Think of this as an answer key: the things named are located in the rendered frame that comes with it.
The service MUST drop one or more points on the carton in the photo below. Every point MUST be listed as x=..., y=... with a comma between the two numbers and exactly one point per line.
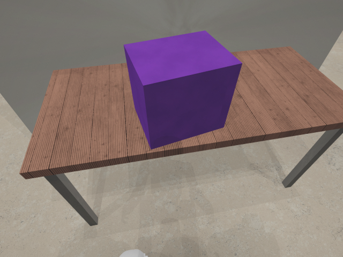
x=182, y=86

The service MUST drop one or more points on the table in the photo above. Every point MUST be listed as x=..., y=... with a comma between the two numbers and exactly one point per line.
x=88, y=119

